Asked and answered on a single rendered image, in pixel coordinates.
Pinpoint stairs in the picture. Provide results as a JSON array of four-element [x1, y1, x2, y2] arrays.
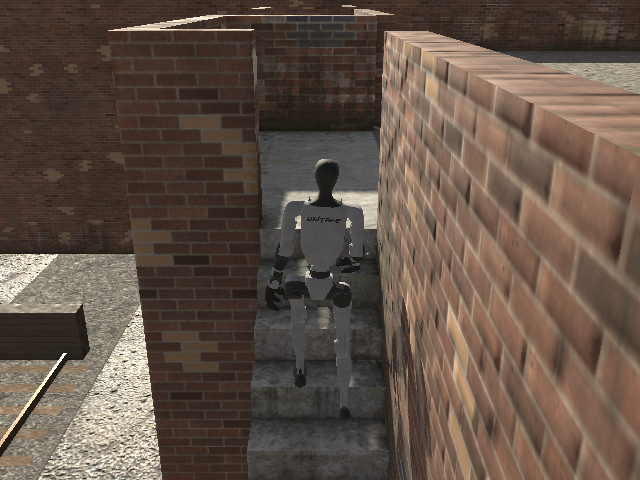
[[247, 229, 389, 480]]

